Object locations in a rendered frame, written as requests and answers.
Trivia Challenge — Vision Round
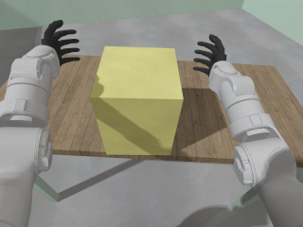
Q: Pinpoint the table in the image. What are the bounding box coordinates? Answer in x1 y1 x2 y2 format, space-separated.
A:
0 54 303 212

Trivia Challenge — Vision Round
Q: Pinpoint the carton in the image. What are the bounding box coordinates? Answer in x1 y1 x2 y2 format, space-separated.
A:
90 46 184 155

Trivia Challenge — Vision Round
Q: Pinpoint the left robot hand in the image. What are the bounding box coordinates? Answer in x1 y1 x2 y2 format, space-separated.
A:
41 20 80 66

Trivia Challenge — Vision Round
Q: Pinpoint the right robot forearm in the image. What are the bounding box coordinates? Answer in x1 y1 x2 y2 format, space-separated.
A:
208 61 297 176

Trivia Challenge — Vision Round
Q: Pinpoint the right robot hand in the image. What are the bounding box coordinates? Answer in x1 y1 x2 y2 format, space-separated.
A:
192 34 227 77

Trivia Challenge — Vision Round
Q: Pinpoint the right robot upper arm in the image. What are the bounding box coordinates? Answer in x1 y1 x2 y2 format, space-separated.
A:
233 137 303 227

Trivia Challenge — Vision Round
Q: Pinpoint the left robot upper arm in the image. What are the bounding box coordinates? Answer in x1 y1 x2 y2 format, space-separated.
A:
0 127 53 227

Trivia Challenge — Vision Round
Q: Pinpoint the left robot forearm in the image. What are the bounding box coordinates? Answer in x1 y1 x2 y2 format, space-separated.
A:
0 44 61 129

